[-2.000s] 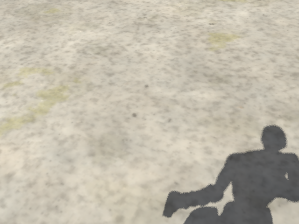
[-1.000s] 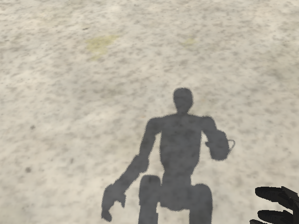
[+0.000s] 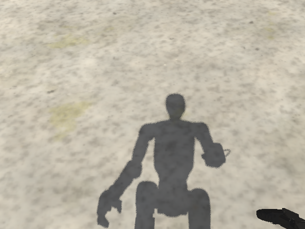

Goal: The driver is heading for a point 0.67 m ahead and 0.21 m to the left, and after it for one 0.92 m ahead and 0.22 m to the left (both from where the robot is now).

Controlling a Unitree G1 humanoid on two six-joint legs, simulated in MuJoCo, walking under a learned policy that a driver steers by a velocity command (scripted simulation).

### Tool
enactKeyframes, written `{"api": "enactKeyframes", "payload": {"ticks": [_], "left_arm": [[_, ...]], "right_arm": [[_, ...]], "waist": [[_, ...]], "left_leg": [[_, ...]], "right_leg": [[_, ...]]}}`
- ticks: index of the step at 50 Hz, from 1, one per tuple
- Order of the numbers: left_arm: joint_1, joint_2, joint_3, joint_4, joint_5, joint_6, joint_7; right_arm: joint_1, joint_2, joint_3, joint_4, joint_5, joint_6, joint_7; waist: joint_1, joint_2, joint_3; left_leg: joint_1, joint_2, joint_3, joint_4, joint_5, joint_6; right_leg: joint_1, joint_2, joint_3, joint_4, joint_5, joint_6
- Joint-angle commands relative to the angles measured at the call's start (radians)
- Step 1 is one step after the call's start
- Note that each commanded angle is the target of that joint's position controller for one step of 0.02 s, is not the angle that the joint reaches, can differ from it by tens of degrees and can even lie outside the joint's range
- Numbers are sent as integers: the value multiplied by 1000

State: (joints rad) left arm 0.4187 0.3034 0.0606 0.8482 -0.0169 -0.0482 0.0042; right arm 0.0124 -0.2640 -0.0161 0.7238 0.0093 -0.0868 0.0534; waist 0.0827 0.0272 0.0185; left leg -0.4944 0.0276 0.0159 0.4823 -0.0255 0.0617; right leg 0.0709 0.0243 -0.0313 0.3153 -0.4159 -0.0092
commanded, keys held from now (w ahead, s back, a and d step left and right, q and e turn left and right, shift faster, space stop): w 0.40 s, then w+q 0.60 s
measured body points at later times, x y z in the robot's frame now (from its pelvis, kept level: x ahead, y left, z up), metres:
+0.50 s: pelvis +0.28 -0.01 +0.01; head +0.31 -0.01 +0.46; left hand +0.51 +0.22 -0.07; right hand +0.26 -0.30 -0.13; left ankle +0.13 +0.11 -0.73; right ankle +0.43 -0.13 -0.71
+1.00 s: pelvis +0.53 +0.00 +0.01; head +0.56 +0.02 +0.46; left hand +0.49 +0.28 -0.13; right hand +0.79 -0.18 -0.09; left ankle +0.66 +0.17 -0.70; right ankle +0.43 -0.13 -0.73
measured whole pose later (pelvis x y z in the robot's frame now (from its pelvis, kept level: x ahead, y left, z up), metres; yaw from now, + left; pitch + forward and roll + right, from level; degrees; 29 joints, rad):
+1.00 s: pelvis +0.53 +0.00 +0.01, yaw +17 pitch +1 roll -3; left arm 0.30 0.28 0.08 0.88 -0.01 -0.07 0.01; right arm 0.09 -0.26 -0.05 0.74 0.02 -0.02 0.05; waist 0.07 0.03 0.05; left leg -0.61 0.09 0.02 0.66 -0.05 0.05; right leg 0.10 0.00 -0.28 0.23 -0.34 0.02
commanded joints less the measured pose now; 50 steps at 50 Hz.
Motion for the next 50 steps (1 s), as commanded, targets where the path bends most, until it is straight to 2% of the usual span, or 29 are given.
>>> {"api": "enactKeyframes", "payload": {"ticks": [1, 2, 3, 4, 5, 6, 7, 10, 13, 16, 19, 22, 24, 25, 26, 27, 28, 29, 30, 31, 32, 34, 36, 38, 41, 44, 47, 49, 50], "left_arm": [[-23, 104, 8, -79, 30, -1, 16], [108, -3, -20, -86, 16, -24, 3], [24, 109, 3, -77, -5, -43, -3], [-74, 145, 15, -108, -27, -55, -8], [-122, 133, 12, -118, -19, -59, -3], [-146, 126, 16, -121, -2, -57, 0], [-123, 112, 16, -118, 3, -48, -1], [-110, 65, 7, -116, 8, -22, 2], [-211, 49, 0, -149, 16, -19, 3], [-314, 25, -11, -171, 12, -30, -10], [-408, 26, -15, -199, 2, -38, -25], [-462, 46, -9, -230, 1, -47, -40], [-413, 73, 2, -221, 4, -53, -43], [-329, 95, 15, -199, 7, -57, -40], [-179, 144, 40, -156, 11, -58, -31], [-2, 218, 61, -132, 26, -54, -19], [20, 262, 69, -114, 28, -43, -24], [4, 154, 43, -128, 22, -43, -23], [-61, 116, 30, -130, 18, -46, -19], [-127, 98, 23, -132, 21, -49, -19], [-174, 70, 17, -129, 23, -53, -21], [-218, 48, 16, -118, 32, -67, -21], [-228, 60, 23, -100, 30, -77, -18], [-218, 78, 31, -81, 33, -78, -11], [-207, 101, 39, -63, 33, -69, 1], [-173, 126, 47, -44, 25, -57, 9], [-129, 145, 57, -20, 9, -36, 11], [-127, 162, 63, -11, -2, -21, 11], [-139, 176, 67, -14, -6, -14, 13]], "right_arm": [[386, -265, -94, 40, -10, -5, -24], [405, -306, -101, 56, -8, 0, -18], [384, -207, -77, 47, 10, 1, -19], [320, -176, -66, 39, 7, 1, -24], [258, -162, -62, 29, -1, 0, -25], [218, -136, -55, 25, -9, -1, -23], [200, -120, -49, 23, -22, -5, -23], [203, -132, -55, 45, -10, -19, -24], [233, -161, -63, 69, -8, -16, -37], [272, -176, -64, 89, -1, -8, -45], [338, -193, -67, 122, 8, 3, -47], [374, -198, -71, 149, 15, 21, -52], [362, -214, -78, 152, 17, 32, -58], [337, -220, -79, 148, 17, 36, -60], [334, -191, -68, 142, 9, 37, -60], [341, -122, -42, 111, -18, 35, -60], [481, -19, -15, 104, 3, 16, -55], [418, -140, -43, 121, 27, 8, -53], [332, -182, -60, 93, 42, 4, -53], [292, -169, -60, 86, 36, 6, -58], [279, -156, -65, 85, 24, 12, -60], [316, -117, -67, 95, 27, 37, -59], [298, -88, -65, 80, 25, 59, -60], [257, -80, -66, 57, 18, 68, -59], [192, -67, -61, 34, 14, 61, -43], [85, -50, -50, -5, 11, 54, -23], [8, -53, -48, -48, 12, 55, -8], [-6, -67, -54, -71, 12, 58, 2], [11, -81, -61, -77, 12, 60, 4]], "waist": [[-225, 28, -301], [-143, 284, -403], [-194, 163, -336], [-185, 118, -195], [-155, 34, -122], [-130, 17, -67], [-97, 44, -64], [-68, 45, -39], [-89, 25, 1], [-126, 22, 21], [-165, 22, 41], [-161, 27, 58], [-121, 45, 33], [-66, 48, -11], [1, 30, -118], [61, -87, -288], [-10, -362, -411], [31, -234, -341], [24, -184, -198], [-7, -122, -128], [-33, -116, -73], [-76, -138, -46], [-91, -117, -12], [-90, -94, 13], [-73, -82, 32], [-31, -60, 62], [-8, -57, 86], [-22, -71, 81], [-43, -87, 57]], "left_leg": [[623, 181, -213, 40, 33, 120], [906, 361, -690, -87, -219, 276], [867, 335, -706, -162, -363, 243], [742, 305, -558, -185, -331, 203], [606, 270, -460, -207, -224, 183], [498, 237, -387, -234, -120, 179], [431, 216, -340, -259, -54, 176], [341, 198, -242, -326, 44, 197], [339, 176, -163, -356, 99, 185], [342, 139, -89, -362, 93, 148], [404, 165, -90, -346, 53, 143], [498, 213, -131, -285, 87, 127], [529, 226, -159, -218, 166, 110], [513, 203, -145, -127, 287, 94], [441, 144, -112, 49, 323, 64], [242, 66, -64, 364, 52, 23], [-113, -81, -58, 670, -542, -29], [-203, -32, -163, 778, -553, -26], [-252, 9, -147, 792, -460, -19], [-221, 52, -126, 765, -375, -25], [-192, 78, -128, 720, -318, -31], [-104, 108, -128, 684, -258, -40], [-123, 117, -125, 655, -221, -51], [-174, 121, -133, 584, -149, -62], [-180, 113, -105, 411, -4, -65], [-166, 100, -41, 270, 66, -53], [-194, 87, -5, 191, 24, -28], [-176, 62, 27, 162, -53, -1], [-125, 33, 54, 158, -102, 18]], "right_leg": [[-286, -133, 17, 578, 554, -69], [-674, 48, 72, 877, -145, -10], [-790, -4, 178, 970, -169, -18], [-842, -52, 149, 963, -76, -28], [-811, -101, 117, 919, 15, -25], [-778, -129, 109, 864, 70, -17], [-715, -151, 116, 840, 108, -12], [-681, -168, 99, 756, 147, 17], [-733, -172, 86, 589, 300, 38], [-687, -142, 56, 383, 466, 33], [-674, -115, 41, 275, 514, 25], [-687, -101, 62, 208, 437, -4], [-605, -80, 58, 177, 365, -24], [-477, -55, 34, 147, 354, -41], [-242, -61, 32, 154, 374, -71], [65, -251, 225, 199, 393, -130], [336, -452, 657, 76, 147, -262], [269, -424, 682, 5, 10, -229], [147, -399, 531, -17, 28, -191], [22, -363, 428, -46, 125, -176], [-72, -331, 340, -80, 203, -170], [-173, -295, 219, -140, 291, -164], [-212, -297, 135, -175, 368, -174], [-204, -297, 69, -193, 414, -180], [-176, -275, -35, -206, 449, -166], [-137, -282, -106, -208, 468, -157], [-34, -310, -141, -174, 512, -146], [27, -326, -165, -112, 652, -129], [43, -327, -180, -54, 813, -118]]}}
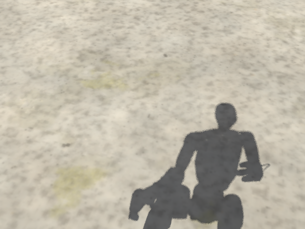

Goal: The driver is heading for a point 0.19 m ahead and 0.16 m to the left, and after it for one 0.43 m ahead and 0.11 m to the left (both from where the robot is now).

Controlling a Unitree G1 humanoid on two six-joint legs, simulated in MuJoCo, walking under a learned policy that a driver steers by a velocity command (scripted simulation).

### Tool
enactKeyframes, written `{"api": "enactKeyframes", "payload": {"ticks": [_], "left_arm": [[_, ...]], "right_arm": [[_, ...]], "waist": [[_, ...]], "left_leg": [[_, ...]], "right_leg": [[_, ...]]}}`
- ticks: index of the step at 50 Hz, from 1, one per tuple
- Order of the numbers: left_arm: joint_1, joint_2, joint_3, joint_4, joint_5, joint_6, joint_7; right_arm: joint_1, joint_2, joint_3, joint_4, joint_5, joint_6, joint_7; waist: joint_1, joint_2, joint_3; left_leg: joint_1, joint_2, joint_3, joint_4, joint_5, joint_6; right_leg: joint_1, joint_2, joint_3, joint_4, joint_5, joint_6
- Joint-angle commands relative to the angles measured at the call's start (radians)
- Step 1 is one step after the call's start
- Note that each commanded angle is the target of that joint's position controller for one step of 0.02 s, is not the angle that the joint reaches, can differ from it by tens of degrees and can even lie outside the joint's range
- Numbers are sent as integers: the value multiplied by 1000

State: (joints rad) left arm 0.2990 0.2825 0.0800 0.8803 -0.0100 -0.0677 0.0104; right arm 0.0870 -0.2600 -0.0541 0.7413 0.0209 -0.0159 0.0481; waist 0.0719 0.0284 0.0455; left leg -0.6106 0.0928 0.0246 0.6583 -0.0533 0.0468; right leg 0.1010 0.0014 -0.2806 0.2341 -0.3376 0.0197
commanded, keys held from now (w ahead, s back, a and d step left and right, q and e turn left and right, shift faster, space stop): w+q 0.36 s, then no key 0.64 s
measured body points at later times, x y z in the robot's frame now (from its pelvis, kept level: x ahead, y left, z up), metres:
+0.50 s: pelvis +0.28 +0.04 +0.00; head +0.31 +0.06 +0.45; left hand +0.45 +0.33 -0.08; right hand +0.40 -0.24 -0.10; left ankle +0.17 +0.11 -0.73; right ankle +0.49 -0.05 -0.70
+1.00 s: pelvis +0.41 +0.06 +0.00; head +0.41 +0.07 +0.45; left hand +0.45 +0.33 -0.13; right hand +0.59 -0.16 -0.11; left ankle +0.37 +0.19 -0.73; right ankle +0.49 -0.04 -0.73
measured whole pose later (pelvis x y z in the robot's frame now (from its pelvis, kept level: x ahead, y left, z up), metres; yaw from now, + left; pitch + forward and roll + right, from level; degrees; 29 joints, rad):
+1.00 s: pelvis +0.41 +0.06 +0.00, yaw +19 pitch -1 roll -1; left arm 0.14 0.24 0.02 0.87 0.02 -0.02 -0.01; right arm 0.24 -0.24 -0.04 0.81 -0.02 0.02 -0.03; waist 0.01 -0.01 0.02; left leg -0.24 0.02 -0.06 0.55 -0.30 -0.03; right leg -0.29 0.02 -0.02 0.50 -0.20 -0.01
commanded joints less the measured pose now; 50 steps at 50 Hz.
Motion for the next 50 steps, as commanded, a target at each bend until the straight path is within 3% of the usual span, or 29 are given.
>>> {"api": "enactKeyframes", "payload": {"ticks": [1, 2, 3, 4, 5, 6, 7, 8, 9, 10, 14, 18, 20, 24, 26, 27, 28, 29, 30, 31, 32, 34, 37, 39, 41, 43, 44, 46, 50], "left_arm": [[-30, 212, 52, -49, -19, 13, 9], [-47, 220, 54, -54, -24, 21, 11], [-61, 208, 47, -59, -26, 25, 12], [-36, 143, 23, -79, 10, 16, 13], [12, 34, -11, -139, 22, -16, 5], [-88, 125, 2, -150, -14, -56, -11], [-152, 142, 6, -174, -43, -74, -18], [-151, 131, 4, -164, -27, -82, -11], [-147, 143, 13, -150, 3, -79, -3], [-127, 147, 17, -144, 12, -67, -4], [-169, 102, 9, -167, 26, -32, -3], [-312, 65, -8, -209, 18, -36, -12], [-357, 62, -12, -224, 17, -43, -23], [-351, 93, -2, -230, 24, -59, -43], [-261, 113, 7, -204, 33, -68, -43], [-191, 137, 13, -188, 47, -75, -39], [-97, 194, 20, -185, 71, -79, -37], [-42, 187, 19, -159, 63, -59, -40], [-31, 131, 6, -157, 21, -43, -47], [-93, 103, -3, -166, 9, -30, -46], [-158, 74, -19, -171, 19, -18, -44], [-251, 53, -34, -166, 32, -1, -42], [-263, 82, -22, -142, 38, 11, -34], [-246, 95, -19, -124, 26, 18, -27], [-264, 87, -26, -118, 15, 28, -24], [-226, 44, -46, -95, 25, 29, -29], [-192, 61, -40, -94, 30, 30, -32], [-221, 63, -40, -87, 29, 34, -25], [-174, 52, -43, -45, 27, 35, -15]], "right_arm": [[-21, -105, -35, -92, 1, -7, 9], [80, -137, -55, -72, 5, -3, 6], [246, -192, -89, -27, 8, 0, -5], [376, -292, -122, 4, 11, 12, -28], [296, -361, -123, -33, 11, -2, -27], [308, -271, -94, -51, 3, -20, -15], [283, -219, -79, -43, -4, -37, -14], [224, -189, -70, -46, -1, -46, -12], [163, -151, -59, -57, -3, -50, -17], [131, -137, -52, -74, -13, -50, -22], [166, -181, -62, -69, -8, -55, -48], [218, -188, -65, -54, -2, -43, -65], [247, -185, -63, -37, -4, -36, -69], [290, -159, -56, -10, -9, -16, -81], [251, -150, -52, -19, -12, -12, -86], [235, -132, -45, -30, -15, -14, -84], [269, -91, -29, -54, -33, -18, -82], [457, -59, -15, -19, -12, -20, -78], [482, -152, -30, 8, -7, -12, -73], [368, -189, -42, -3, 4, 4, -75], [290, -181, -41, -15, -1, 22, -83], [249, -140, -38, -27, -13, 54, -90], [269, -67, -15, -4, -24, 53, -95], [268, -75, -15, 10, -23, 50, -92], [264, -74, -15, 26, -30, 52, -85], [199, -110, -17, -6, -53, 53, -85], [164, -176, -31, -6, -44, 55, -90], [149, -110, -18, 7, -46, 39, -85], [152, -94, -12, 25, -37, 4, -83]], "waist": [[-64, -108, -9], [-126, -112, -67], [-216, -88, -151], [-243, 72, -231], [-121, 260, -327], [-194, 108, -362], [-186, 73, -235], [-135, -14, -144], [-100, -16, -114], [-72, 4, -99], [-66, -4, -63], [-121, 40, -31], [-143, 55, -20], [-143, 76, -57], [-88, 91, -92], [-50, 70, -143], [-35, -53, -287], [-74, -305, -445], [-64, -217, -469], [-45, -146, -333], [-54, -88, -243], [-105, -117, -125], [-108, -181, -138], [-106, -165, -186], [-123, -145, -172], [-103, -88, -116], [-48, 9, -62], [-66, 39, -21], [-58, 42, -49]], "left_leg": [[66, -69, 76, -12, -127, 54], [197, -113, 101, -26, -153, 81], [443, -157, 96, -94, -96, 120], [732, -4, -165, -119, -82, 184], [976, 213, -773, -294, -311, 386], [982, 241, -836, -397, -364, 365], [888, 213, -689, -395, -304, 323], [737, 164, -562, -389, -183, 283], [626, 124, -471, -393, -80, 256], [550, 100, -428, -412, -9, 249], [430, 57, -327, -451, 146, 249], [379, -9, -268, -437, 43, 186], [370, -13, -252, -405, 114, 159], [508, 29, -313, -255, 229, 122], [547, 21, -329, -141, 342, 94], [523, -32, -304, -30, 362, 59], [369, -103, -269, 207, 100, 10], [137, -224, -218, 516, -628, -61], [93, -175, -273, 606, -661, -78], [37, -144, -248, 645, -598, -98], [40, -110, -209, 603, -543, -109], [143, -53, -165, 414, -481, -115], [316, -62, -87, 146, -422, -119], [396, -62, -77, 19, -275, -108], [499, -75, -54, -131, -119, -81], [540, 0, -146, -221, -74, -33], [433, 13, -167, -218, -232, 5], [302, -21, -148, -256, -378, -4], [346, -25, -139, -224, -145, -34]], "right_leg": [[23, -301, 58, 112, 904, -136], [4, -286, 41, 261, 1017, -121], [-97, -244, 18, 481, 968, -85], [-371, -185, 17, 809, 509, -32], [-772, 47, 181, 1134, -249, 23], [-875, 7, 376, 1184, -237, -2], [-927, -36, 366, 1143, -153, -29], [-882, -83, 365, 1045, -72, -37], [-810, -115, 368, 953, -22, -31], [-749, -128, 372, 916, 14, -24], [-720, -107, 339, 725, 134, 37], [-665, -49, 331, 425, 386, 55], [-609, -18, 309, 332, 471, 46], [-580, 4, 328, 248, 448, -6], [-489, 11, 313, 198, 434, -47], [-351, -23, 315, 165, 615, -76], [-63, -196, 467, 269, 1006, -153], [207, -425, 772, 281, 1159, -355], [174, -423, 858, 239, 887, -357], [62, -376, 771, 201, 677, -317], [-72, -325, 697, 157, 543, -281], [-312, -245, 581, 77, 394, -233], [-397, -181, 465, 59, 469, -227], [-373, -197, 462, 68, 418, -234], [-428, -175, 444, 66, 181, -199], [-510, -120, 424, 69, -112, -99], [-496, -53, 364, 84, -144, -58], [-396, -34, 329, 147, -41, -36], [-352, -30, 311, 204, 149, -49]]}}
